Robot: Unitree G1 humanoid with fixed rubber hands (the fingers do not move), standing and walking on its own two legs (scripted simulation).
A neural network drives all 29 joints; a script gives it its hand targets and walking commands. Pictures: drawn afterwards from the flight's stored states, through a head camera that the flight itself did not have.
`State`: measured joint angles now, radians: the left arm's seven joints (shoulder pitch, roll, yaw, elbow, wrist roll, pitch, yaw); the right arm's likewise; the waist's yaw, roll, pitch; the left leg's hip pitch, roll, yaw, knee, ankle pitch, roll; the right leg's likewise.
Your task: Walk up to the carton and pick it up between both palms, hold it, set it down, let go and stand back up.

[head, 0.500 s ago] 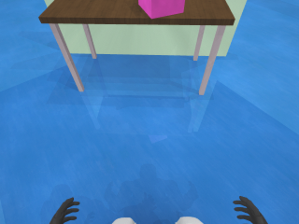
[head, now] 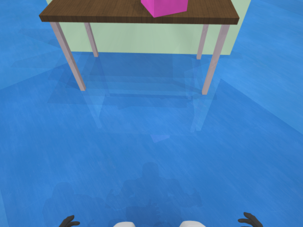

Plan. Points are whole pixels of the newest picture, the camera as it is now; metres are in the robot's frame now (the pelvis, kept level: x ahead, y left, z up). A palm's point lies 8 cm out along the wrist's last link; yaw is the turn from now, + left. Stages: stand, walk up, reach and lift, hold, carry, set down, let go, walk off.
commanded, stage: stand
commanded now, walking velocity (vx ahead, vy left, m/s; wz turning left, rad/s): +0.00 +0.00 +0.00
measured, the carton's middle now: out of the picture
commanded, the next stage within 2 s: none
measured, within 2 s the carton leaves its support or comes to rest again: neither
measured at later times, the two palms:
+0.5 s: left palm out of the picture +0.09 +0.27 -0.09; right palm out of the picture +0.08 -0.29 -0.10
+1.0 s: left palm out of the picture +0.06 +0.26 -0.10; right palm out of the picture +0.08 -0.30 -0.10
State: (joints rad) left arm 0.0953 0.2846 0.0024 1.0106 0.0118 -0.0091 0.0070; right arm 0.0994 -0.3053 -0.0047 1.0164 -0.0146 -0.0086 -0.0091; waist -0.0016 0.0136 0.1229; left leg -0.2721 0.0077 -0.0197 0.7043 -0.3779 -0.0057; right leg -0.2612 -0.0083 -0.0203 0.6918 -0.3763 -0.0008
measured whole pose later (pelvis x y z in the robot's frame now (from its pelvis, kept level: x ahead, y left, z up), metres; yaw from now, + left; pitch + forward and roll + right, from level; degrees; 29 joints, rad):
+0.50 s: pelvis +0.00 -0.01 +0.02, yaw +1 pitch -4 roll +0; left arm 0.07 0.29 0.00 1.10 0.01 -0.02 0.00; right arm 0.10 -0.31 -0.01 1.11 -0.01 -0.02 -0.01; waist 0.00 0.02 0.08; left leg -0.12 0.01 -0.04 0.41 -0.23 -0.02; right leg -0.10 0.00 -0.04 0.40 -0.23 -0.01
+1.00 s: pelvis +0.00 -0.02 +0.03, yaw +2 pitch -4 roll +0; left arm 0.10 0.29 0.01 1.13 0.01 -0.02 0.00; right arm 0.12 -0.31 0.00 1.12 -0.01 -0.01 -0.01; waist 0.00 0.02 0.07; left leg -0.12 0.03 -0.05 0.38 -0.20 -0.04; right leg -0.09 0.01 -0.06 0.36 -0.21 -0.03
